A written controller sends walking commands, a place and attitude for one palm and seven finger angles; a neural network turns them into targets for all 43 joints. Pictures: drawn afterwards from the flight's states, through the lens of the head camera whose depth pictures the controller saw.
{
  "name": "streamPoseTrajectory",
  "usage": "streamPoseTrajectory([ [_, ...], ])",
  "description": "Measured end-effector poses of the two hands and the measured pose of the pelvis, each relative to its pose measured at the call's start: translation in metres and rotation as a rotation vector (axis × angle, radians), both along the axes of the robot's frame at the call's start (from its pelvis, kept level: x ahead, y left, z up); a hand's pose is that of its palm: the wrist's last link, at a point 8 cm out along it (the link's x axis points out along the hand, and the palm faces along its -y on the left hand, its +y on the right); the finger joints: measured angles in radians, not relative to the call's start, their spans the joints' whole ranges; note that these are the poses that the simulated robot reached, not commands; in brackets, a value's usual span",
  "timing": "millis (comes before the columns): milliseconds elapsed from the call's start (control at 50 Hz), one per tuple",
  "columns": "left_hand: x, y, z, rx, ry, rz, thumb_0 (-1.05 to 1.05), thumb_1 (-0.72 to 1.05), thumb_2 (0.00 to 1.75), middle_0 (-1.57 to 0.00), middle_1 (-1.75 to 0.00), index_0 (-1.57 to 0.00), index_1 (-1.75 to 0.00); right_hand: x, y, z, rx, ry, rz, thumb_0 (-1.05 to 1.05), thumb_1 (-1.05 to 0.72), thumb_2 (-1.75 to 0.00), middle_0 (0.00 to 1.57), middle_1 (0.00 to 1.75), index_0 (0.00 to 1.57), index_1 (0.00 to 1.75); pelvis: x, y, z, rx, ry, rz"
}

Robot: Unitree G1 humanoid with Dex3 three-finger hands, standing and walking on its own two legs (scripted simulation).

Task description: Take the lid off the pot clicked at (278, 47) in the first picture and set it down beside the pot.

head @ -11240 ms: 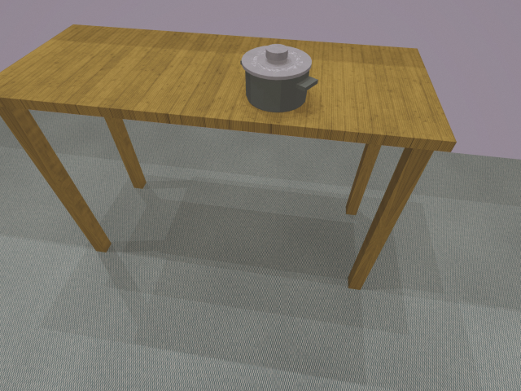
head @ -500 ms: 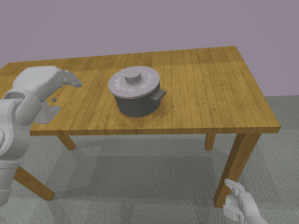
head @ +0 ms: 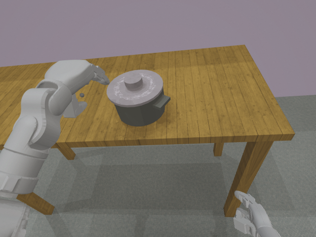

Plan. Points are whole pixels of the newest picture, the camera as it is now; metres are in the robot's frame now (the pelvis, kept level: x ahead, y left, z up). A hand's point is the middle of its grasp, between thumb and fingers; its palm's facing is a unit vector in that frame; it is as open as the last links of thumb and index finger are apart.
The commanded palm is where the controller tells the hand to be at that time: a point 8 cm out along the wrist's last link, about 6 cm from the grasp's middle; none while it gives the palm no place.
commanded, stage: move the open hand above the knob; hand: left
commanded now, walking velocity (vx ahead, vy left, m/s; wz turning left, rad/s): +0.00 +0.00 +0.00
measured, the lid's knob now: (133, 80) +0.50 +0.11 +0.15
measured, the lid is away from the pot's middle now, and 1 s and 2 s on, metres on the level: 0.00 0.00 0.00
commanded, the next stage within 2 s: none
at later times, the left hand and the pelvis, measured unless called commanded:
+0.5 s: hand (102, 83) +0.41 +0.16 +0.22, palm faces -0.07 -0.04 -1.00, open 9.8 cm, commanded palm +0.38 +0.16 +0.29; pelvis +0.01 +0.00 +0.00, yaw +0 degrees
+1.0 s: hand (121, 60) +0.47 +0.12 +0.24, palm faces -0.05 -0.06 -1.00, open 9.8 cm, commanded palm +0.44 +0.12 +0.29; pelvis +0.02 -0.01 +0.00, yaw -1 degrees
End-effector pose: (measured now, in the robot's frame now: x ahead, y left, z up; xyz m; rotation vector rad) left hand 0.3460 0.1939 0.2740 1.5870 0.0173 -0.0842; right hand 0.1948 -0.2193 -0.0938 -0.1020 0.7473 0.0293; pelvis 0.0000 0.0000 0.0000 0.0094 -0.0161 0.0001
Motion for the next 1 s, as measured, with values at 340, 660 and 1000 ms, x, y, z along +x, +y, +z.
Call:
streamPoseTrajectory([
  [340, 0.027, -0.025, 0.009, -0.018, -0.038, -0.019, 0.0, -0.36, 1.68, -0.9, -0.08, -0.9, -0.09, 0.006, 0.006, 0.002, 0.014, 0.008, 0.002, 0.01, -0.9, -0.9, 0.2, 0.3, 0.2, 0.3, 0.003, 0.0, 0.0, 0.003, 0.013, 0.0],
  [660, 0.07, -0.062, 0.016, -0.02, -0.036, -0.041, 0.0, -0.36, 1.68, -0.9, -0.08, -0.9, -0.09, -0.013, -0.005, -0.01, 0.003, 0.078, -0.057, 0.01, -0.9, -0.9, 0.2, 0.3, 0.2, 0.3, 0.012, 0.0, 0.001, 0.006, 0.031, -0.004],
  [1000, 0.105, -0.072, 0.021, -0.078, -0.01, 0.033, 0.0, -0.36, 1.68, -0.9, -0.08, -0.9, -0.09, -0.02, -0.021, -0.013, -0.014, 0.129, -0.104, 0.01, -0.91, -0.9, 0.2, 0.3, 0.19, 0.3, 0.023, -0.005, 0.002, 0.008, 0.054, -0.01],
])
